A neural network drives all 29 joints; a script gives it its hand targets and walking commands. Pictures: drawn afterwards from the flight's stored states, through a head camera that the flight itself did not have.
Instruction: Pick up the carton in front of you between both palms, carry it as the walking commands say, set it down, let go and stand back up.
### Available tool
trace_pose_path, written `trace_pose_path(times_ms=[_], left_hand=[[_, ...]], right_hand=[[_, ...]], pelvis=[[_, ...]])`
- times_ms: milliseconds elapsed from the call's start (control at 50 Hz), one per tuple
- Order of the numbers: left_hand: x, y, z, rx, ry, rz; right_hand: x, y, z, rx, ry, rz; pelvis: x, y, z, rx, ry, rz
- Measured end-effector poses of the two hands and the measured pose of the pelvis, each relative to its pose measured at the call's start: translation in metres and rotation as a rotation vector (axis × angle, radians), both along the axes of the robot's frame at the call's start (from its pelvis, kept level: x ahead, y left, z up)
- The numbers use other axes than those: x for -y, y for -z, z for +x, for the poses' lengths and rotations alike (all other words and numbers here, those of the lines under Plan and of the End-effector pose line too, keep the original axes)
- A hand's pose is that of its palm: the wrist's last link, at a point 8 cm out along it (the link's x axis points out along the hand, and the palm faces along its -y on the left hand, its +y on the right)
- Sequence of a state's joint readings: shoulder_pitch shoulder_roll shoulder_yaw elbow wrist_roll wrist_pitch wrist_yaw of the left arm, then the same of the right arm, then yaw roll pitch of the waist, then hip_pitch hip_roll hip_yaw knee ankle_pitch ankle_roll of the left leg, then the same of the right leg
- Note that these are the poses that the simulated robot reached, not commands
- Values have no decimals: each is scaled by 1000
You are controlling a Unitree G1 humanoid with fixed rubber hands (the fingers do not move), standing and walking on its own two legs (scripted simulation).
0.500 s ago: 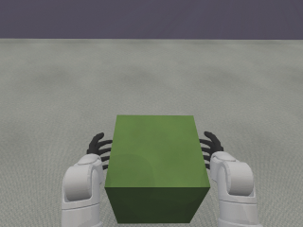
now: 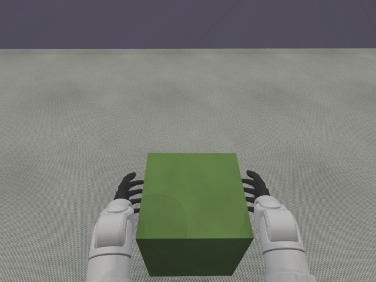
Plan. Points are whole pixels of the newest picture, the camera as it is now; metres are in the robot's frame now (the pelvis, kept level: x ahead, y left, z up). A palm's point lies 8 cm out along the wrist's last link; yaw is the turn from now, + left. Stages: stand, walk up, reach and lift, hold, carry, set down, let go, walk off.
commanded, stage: carry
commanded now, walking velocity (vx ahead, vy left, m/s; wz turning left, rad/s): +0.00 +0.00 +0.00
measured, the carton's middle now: (191, 216) +0.30 +0.00 -0.05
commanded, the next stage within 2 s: hold in 1.20 s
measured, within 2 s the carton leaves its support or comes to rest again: neither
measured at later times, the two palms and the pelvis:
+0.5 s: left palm (124, 214) +0.26 +0.15 +0.04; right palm (266, 211) +0.26 -0.15 +0.04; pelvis -0.03 +0.00 +0.00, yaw +0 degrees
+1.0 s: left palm (126, 217) +0.25 +0.14 +0.04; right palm (270, 215) +0.25 -0.16 +0.04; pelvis -0.04 -0.01 +0.00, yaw +0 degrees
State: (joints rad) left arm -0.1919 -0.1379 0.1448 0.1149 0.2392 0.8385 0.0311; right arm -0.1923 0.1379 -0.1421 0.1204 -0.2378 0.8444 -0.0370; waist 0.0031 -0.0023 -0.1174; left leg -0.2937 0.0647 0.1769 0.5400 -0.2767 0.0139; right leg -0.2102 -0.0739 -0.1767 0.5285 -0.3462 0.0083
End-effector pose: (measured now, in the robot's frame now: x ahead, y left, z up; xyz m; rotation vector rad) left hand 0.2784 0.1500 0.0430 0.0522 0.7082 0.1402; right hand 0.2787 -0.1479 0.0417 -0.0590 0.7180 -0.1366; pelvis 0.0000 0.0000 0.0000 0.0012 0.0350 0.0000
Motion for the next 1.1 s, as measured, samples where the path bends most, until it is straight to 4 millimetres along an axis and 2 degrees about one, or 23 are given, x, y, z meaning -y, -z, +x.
trace_pose_path(times_ms=[120, 260, 520, 1100], left_hand=[[1, 7, 1, 18, 4, 3], [2, 1, -3, 63, -1, -6], [5, 2, -17, 36, 4, -2], [13, 1, -27, 41, 6, -1]], right_hand=[[1, 7, 0, 18, 1, -3], [2, 1, -4, 63, 9, 5], [5, 2, -19, 37, 9, 4], [14, 2, -29, 42, 13, 5]], pelvis=[[0, -1, -13, 5, 0, -1], [1, -2, -22, 0, 0, -1], [3, -1, -29, 4, 2, -1], [11, -1, -40, 5, 5, 0]])
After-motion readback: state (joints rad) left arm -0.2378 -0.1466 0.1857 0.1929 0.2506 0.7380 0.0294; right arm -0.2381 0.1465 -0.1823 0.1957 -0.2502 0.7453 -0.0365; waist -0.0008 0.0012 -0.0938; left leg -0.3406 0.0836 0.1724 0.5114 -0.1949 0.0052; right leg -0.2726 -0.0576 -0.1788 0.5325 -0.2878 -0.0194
